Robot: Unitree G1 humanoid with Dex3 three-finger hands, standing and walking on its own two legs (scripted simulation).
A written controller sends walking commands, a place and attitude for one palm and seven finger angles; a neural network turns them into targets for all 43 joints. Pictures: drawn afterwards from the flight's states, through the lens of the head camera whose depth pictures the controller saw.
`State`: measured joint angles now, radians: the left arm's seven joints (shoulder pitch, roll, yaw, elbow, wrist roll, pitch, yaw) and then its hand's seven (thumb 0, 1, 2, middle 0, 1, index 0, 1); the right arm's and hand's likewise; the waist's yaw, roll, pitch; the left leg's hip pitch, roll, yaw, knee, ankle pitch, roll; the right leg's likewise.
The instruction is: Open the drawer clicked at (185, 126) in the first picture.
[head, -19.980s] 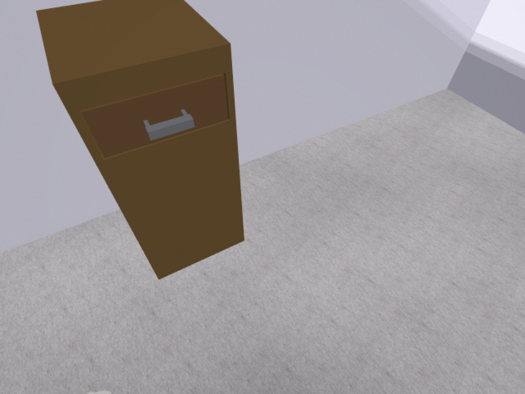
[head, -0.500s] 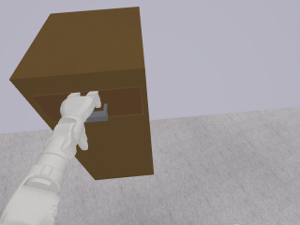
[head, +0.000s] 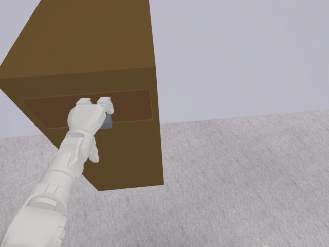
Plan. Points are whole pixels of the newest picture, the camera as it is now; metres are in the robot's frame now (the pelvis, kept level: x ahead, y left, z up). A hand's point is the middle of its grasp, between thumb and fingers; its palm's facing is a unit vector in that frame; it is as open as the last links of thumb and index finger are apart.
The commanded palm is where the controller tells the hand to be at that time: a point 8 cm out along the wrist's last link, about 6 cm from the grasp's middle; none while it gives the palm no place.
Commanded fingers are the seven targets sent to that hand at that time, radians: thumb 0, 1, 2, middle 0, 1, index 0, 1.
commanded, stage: lower the fingers behind the handle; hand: left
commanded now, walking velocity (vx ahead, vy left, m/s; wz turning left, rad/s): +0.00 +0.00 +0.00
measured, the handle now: (92, 118) +0.47 +0.23 +0.00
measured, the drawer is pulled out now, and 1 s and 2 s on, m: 0.00 0.00 0.00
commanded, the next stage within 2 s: close the thumb around the handle in 1.08 s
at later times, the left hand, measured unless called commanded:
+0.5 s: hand (77, 137) +0.40 +0.26 -0.01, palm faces -0.07 -0.01 -1.00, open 13.9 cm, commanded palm +0.38 +0.24 +0.04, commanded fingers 0.00 -0.50 0.30 -0.30 -1.20 -0.30 -1.20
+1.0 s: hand (80, 140) +0.40 +0.26 -0.02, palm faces -0.05 -0.01 -1.00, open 14.0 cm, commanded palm +0.38 +0.24 +0.03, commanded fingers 0.00 -0.50 0.30 -0.30 -1.20 -0.30 -1.20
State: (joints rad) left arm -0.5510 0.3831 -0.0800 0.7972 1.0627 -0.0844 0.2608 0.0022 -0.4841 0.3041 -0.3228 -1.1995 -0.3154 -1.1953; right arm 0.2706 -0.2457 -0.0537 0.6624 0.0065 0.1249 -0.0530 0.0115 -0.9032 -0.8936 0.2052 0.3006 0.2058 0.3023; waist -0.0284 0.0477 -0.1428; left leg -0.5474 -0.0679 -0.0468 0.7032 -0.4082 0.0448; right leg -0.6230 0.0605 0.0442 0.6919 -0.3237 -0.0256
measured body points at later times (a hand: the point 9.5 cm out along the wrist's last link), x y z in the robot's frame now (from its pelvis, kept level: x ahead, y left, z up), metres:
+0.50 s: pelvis -0.01 +0.01 -0.01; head +0.07 +0.00 +0.43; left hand +0.40 +0.26 +0.04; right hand +0.08 -0.26 -0.14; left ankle -0.05 +0.09 -0.71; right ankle +0.00 -0.11 -0.71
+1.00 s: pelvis -0.02 +0.01 -0.02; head +0.06 +0.01 +0.42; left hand +0.40 +0.26 +0.03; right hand +0.05 -0.24 -0.16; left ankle -0.05 +0.09 -0.71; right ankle +0.00 -0.11 -0.71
